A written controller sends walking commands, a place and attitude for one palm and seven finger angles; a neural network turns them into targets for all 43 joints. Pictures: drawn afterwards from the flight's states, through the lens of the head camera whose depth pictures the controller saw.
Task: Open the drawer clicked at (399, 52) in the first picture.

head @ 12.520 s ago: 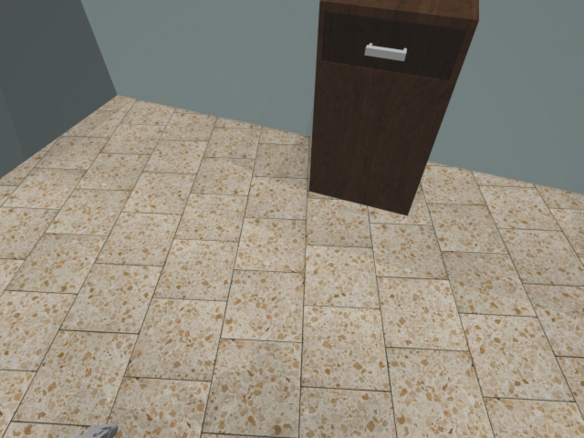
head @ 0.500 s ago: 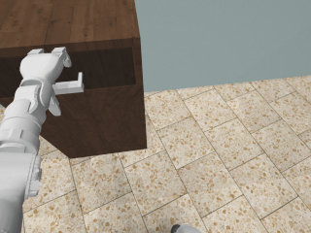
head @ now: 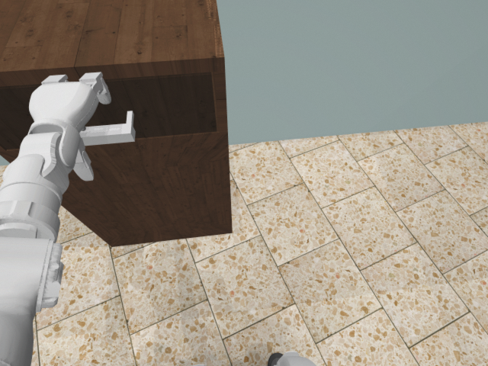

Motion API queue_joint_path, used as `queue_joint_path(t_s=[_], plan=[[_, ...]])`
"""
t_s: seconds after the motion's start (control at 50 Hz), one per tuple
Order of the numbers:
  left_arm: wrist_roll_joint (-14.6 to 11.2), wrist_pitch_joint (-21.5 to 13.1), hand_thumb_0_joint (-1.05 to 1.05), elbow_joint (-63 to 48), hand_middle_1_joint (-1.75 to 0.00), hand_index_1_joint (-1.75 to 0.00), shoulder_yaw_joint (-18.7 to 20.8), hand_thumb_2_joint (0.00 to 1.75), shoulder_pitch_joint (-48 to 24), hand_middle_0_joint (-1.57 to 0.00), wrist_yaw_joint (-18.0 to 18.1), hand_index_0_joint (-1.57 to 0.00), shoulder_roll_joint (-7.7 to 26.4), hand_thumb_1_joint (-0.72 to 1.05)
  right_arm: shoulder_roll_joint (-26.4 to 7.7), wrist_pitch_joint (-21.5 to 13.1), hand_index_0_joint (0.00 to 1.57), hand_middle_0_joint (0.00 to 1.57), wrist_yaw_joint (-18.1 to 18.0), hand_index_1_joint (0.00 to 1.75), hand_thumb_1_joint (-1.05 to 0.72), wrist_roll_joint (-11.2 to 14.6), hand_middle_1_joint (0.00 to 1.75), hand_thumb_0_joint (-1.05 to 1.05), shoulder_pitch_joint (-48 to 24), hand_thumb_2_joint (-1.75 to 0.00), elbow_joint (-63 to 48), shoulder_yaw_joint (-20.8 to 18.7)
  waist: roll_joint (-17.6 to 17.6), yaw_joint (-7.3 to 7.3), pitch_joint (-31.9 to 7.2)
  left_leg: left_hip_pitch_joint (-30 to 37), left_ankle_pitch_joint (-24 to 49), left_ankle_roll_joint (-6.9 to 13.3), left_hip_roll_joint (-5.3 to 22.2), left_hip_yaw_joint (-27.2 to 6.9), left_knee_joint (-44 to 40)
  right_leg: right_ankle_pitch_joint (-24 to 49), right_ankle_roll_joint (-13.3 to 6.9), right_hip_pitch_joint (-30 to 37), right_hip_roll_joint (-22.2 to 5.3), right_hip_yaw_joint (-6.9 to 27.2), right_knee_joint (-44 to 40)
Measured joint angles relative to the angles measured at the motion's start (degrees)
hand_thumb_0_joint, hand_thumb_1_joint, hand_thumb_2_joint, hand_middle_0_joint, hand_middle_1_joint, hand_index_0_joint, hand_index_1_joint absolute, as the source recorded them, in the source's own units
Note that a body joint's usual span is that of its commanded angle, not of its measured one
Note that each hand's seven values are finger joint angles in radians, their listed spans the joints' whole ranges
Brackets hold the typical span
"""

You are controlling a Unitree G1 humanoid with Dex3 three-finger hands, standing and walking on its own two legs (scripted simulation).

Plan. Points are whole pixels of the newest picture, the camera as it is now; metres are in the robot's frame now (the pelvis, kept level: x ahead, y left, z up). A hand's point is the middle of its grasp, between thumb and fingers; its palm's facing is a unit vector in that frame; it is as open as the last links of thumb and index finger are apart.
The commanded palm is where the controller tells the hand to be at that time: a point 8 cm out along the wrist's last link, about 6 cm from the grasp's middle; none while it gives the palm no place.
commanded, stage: move the hooked fingers above the handle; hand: left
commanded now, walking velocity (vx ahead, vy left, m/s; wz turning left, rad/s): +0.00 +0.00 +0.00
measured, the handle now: (98, 126) +0.55 +0.26 +0.01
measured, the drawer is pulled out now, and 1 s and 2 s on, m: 0.00 0.00 0.00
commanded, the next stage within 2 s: lower the fingers behind the handle in 0.22 s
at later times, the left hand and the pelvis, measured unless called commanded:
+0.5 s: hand (82, 133) +0.50 +0.26 +0.05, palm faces -0.12 +0.00 -0.99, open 13.8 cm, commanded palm +0.49 +0.26 +0.11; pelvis +0.01 +0.00 +0.00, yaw +0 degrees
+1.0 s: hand (97, 144) +0.49 +0.25 +0.02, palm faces -0.12 -0.02 -0.99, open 13.8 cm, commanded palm +0.49 +0.25 +0.07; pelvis +0.00 +0.00 -0.01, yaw -1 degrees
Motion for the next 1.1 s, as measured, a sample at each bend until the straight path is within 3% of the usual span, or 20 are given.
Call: queue_joint_path(t_s=[0.18,0.5,0.62,0.76,0.9,1.0,1.1], plan=[[0.0,1.9,0.00,0.0,-1.20,-1.20,0.1,0.30,0.1,-0.32,0.1,-0.32,-0.4,-0.48,0.0,0.2,0.20,0.20,0.3,0.30,-0.90,-0.1,0.29,0.00,-0.2,-0.90,-0.1,-0.1,0.3,-0.21,-0.2,0.2,-0.2,-0.1,0.1,0.1,-0.1,-0.1,0.0,0.1,0.2,0.1,-0.1],[-0.1,0.1,0.00,0.8,-1.20,-1.20,0.5,0.30,1.3,-0.32,-0.9,-0.32,1.0,-0.48,0.2,0.4,0.20,0.20,-0.1,0.30,-0.90,0.2,0.29,0.00,0.4,-0.89,0.2,0.3,0.4,-0.12,0.2,0.0,-0.4,-0.2,0.3,0.2,-0.2,-0.4,-0.1,-0.2,0.3,0.2,0.1],[0.5,-1.6,0.00,0.4,-1.20,-1.20,1.2,0.30,1.1,-0.32,0.5,-0.32,0.8,-0.48,-0.1,0.1,0.20,0.20,-0.1,0.30,-0.90,-0.5,0.29,0.00,0.4,-0.89,0.5,-0.1,0.0,-0.59,-0.1,-2.4,-1.0,-0.2,0.2,-0.2,1.6,-1.0,-0.1,-2.4,0.2,-0.1,1.6],[0.6,-0.2,0.00,1.0,-1.21,-1.21,1.2,0.30,0.8,-0.33,3.5,-0.33,-0.4,-0.48,-0.4,0.6,0.20,0.20,0.6,0.30,-0.90,-0.9,0.29,0.00,0.4,-0.90,1.3,-0.3,0.3,-0.45,-0.9,-4.0,-1.7,-0.1,0.3,-0.3,3.1,-1.5,-0.1,-3.9,0.2,-0.2,2.9],[0.8,2.5,0.00,3.7,-1.20,-1.22,0.0,0.30,-0.1,-0.32,2.9,-0.32,-0.9,-0.48,0.0,0.8,0.20,0.20,0.9,0.30,-0.90,-0.6,0.29,0.00,-0.1,-0.90,1.0,0.3,0.4,-0.94,-0.9,-4.2,-1.6,-0.1,0.4,0.0,3.5,-1.3,-0.1,-4.1,0.3,0.1,3.1],[1.1,0.0,0.00,2.5,-1.20,-1.21,1.8,0.30,1.8,-0.32,2.0,-0.32,-0.2,-0.48,0.3,0.4,0.20,0.20,0.5,0.30,-0.90,-0.9,0.29,0.00,0.1,-0.89,0.2,0.5,0.3,-1.50,-0.8,-5.0,-1.7,0.0,0.5,0.3,4.2,-1.2,-0.1,-5.1,0.5,0.4,3.8],[1.6,-1.1,0.00,2.3,-1.20,-1.20,2.2,0.30,2.2,-0.32,4.3,-0.32,0.3,-0.48,0.2,0.2,0.20,0.20,0.6,0.30,-0.90,-1.3,0.29,0.00,0.4,-0.89,0.6,0.4,0.3,-1.49,-0.9,-7.2,-2.4,0.0,0.5,0.2,6.2,-1.9,0.0,-7.2,0.3,0.3,5.8]])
